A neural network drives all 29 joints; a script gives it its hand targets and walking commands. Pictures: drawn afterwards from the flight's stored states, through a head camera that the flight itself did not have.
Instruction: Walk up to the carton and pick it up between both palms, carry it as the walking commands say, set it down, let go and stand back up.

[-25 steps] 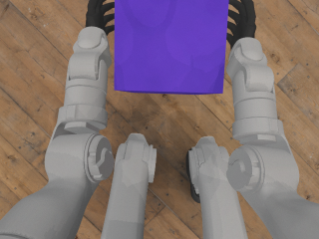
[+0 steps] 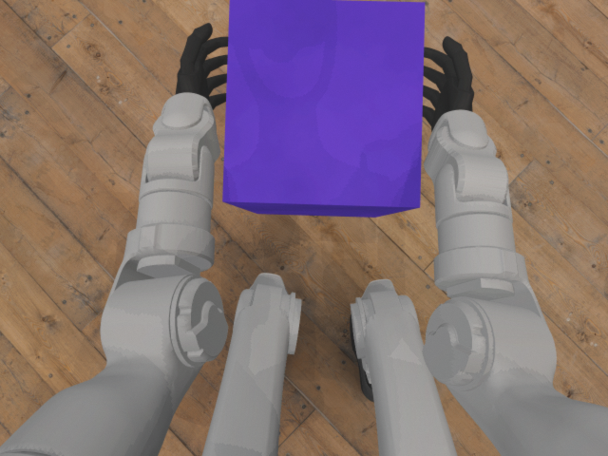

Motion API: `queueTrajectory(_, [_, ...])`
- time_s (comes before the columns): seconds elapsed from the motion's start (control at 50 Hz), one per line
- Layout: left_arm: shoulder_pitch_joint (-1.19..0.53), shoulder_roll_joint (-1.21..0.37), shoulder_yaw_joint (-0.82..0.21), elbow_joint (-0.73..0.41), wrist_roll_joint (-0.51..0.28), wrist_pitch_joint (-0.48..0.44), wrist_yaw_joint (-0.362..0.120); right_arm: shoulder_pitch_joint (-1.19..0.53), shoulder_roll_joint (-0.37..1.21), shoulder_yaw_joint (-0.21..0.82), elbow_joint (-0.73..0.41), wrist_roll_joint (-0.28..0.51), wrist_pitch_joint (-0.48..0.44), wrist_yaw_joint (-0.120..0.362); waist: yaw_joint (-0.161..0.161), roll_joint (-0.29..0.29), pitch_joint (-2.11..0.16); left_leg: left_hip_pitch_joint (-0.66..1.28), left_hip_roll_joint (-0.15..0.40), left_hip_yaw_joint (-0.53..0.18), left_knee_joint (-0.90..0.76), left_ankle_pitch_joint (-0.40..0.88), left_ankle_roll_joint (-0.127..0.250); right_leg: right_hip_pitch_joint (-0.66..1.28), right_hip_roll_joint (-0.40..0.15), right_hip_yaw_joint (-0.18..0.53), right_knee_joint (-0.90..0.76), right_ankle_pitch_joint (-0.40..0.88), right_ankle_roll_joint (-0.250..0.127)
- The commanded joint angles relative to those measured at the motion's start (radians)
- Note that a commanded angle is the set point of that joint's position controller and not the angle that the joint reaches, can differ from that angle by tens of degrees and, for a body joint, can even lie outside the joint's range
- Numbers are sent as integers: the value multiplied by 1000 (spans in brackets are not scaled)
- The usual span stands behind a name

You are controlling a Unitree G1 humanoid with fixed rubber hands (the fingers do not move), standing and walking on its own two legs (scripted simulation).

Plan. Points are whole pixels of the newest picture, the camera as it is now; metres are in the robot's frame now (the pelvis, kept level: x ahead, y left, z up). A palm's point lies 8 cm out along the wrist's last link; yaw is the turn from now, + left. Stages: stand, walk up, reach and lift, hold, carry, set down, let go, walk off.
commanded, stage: reach and lift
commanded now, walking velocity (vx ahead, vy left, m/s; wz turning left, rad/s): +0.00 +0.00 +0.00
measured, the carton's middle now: (320, 134) +0.51 +0.03 -0.15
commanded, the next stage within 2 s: none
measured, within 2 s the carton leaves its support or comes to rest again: neither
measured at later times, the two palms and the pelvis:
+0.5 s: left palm (175, 86) +0.49 +0.17 +0.00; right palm (488, 103) +0.49 -0.12 +0.01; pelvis +0.01 +0.00 +0.06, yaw +1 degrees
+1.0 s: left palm (144, 67) +0.47 +0.16 +0.08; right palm (552, 92) +0.46 -0.13 +0.08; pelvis +0.03 +0.00 +0.13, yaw +1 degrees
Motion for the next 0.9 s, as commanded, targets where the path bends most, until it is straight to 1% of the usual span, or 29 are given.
queueTrajectory(0.0, [-581, -1040, -477, 23, -150, -13, -248, -676, 956, 539, 43, 140, -5, 242, 11, 50, -1098, 706, -46, 128, -182, 257, -2, 512, 55, -130, -181, 226, -23])
queueTrajectory(0.26, [-495, -1083, -489, 17, -140, -16, -240, -588, 990, 550, 50, 130, -7, 254, 5, 55, -1062, 795, -52, 116, -273, 272, -5, 592, 55, -118, -274, 239, -23])
queueTrajectory(0.88, [-260, -1150, -532, -13, -115, -43, -236, -335, 1056, 593, 32, 101, -30, 265, -12, 51, -930, 1049, -50, 65, -535, 294, 6, 859, 40, -67, -537, 280, -23])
